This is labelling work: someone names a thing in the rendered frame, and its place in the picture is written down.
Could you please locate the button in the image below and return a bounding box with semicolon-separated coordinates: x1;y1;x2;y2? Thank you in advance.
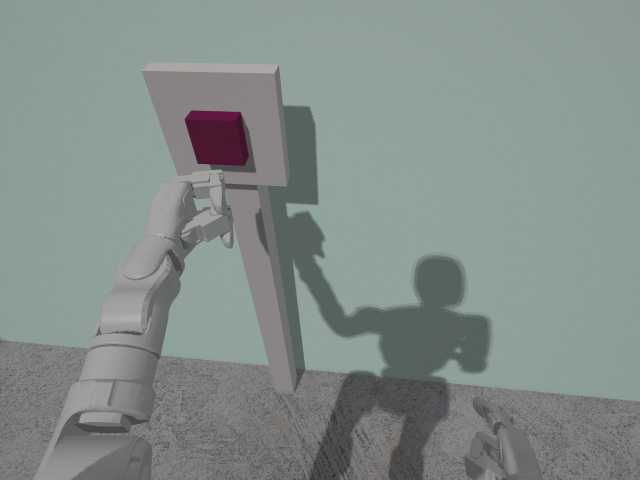
185;110;249;166

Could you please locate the left robot forearm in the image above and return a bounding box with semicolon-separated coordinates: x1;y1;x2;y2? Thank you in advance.
34;235;185;480

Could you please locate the panel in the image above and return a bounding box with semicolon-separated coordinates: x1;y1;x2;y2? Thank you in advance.
142;62;297;394

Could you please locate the robot left upper arm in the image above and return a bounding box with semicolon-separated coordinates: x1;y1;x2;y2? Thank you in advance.
40;436;152;480

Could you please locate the robot right hand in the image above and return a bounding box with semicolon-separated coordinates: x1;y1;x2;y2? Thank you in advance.
464;397;543;480

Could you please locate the robot left hand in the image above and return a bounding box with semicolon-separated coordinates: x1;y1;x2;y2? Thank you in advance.
144;169;234;259

